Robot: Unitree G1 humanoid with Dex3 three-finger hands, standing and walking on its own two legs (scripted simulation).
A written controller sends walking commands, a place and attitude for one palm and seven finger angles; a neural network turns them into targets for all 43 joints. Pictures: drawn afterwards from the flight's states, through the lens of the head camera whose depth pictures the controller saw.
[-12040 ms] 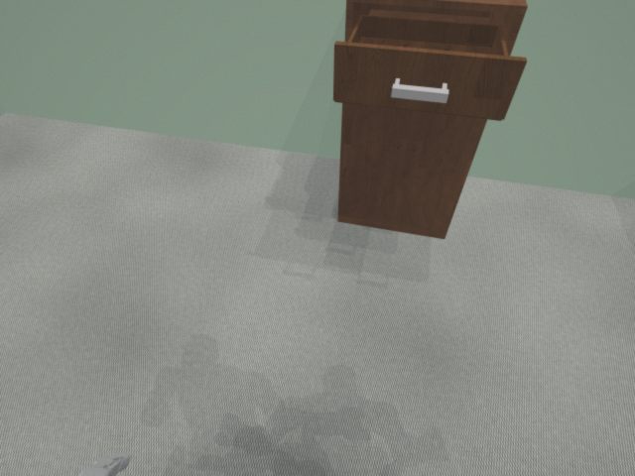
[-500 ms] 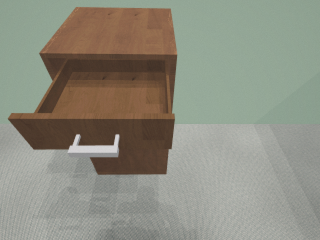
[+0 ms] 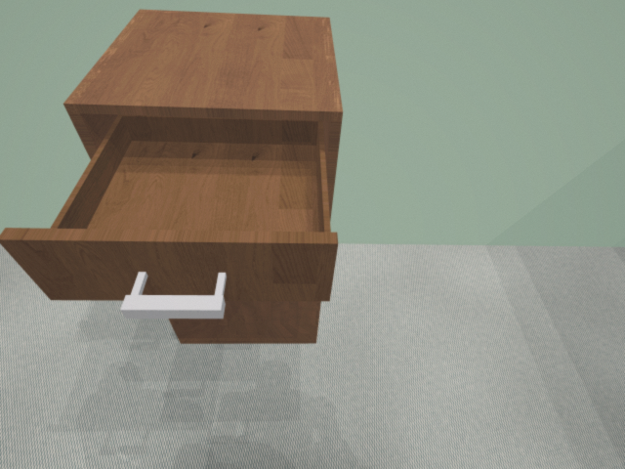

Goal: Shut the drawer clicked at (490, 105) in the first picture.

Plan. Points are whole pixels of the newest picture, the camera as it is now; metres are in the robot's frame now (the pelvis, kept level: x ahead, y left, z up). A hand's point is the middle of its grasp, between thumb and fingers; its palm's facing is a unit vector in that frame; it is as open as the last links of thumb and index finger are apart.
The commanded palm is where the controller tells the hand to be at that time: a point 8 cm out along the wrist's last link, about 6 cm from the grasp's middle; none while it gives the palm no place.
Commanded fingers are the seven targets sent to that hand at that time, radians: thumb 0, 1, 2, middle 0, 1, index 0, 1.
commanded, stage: look again from close up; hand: left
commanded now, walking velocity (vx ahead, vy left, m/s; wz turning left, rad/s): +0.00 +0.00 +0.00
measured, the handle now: (178, 293) +0.32 +0.21 +0.04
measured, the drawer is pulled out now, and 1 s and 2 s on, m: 0.28 0.28 0.28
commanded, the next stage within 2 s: raise the hand and make a fist in 0.20 s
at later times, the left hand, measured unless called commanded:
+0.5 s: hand (179, 423) +0.18 +0.18 -0.02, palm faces +0.23 -0.96 -0.16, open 7.0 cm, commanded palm +0.10 +0.21 -0.04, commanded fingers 0.00 0.90 0.90 -0.42 -0.54 -0.42 -0.54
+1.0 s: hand (201, 427) +0.17 +0.14 +0.02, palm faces +0.05 -1.00 -0.07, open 4.5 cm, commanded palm +0.11 +0.21 +0.03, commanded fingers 0.00 0.90 0.90 -0.92 -1.08 -0.92 -1.08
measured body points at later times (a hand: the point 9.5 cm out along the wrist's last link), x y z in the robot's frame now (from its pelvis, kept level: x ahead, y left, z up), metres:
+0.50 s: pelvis +0.00 +0.00 -0.02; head +0.00 -0.02 +0.43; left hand +0.16 +0.23 -0.01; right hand +0.10 -0.25 -0.13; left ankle +0.01 +0.08 -0.74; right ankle +0.00 -0.13 -0.74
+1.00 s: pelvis +0.00 -0.06 -0.06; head +0.03 -0.07 +0.39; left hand +0.16 +0.19 +0.02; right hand +0.20 -0.26 -0.13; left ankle +0.01 +0.08 -0.74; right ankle +0.00 -0.13 -0.74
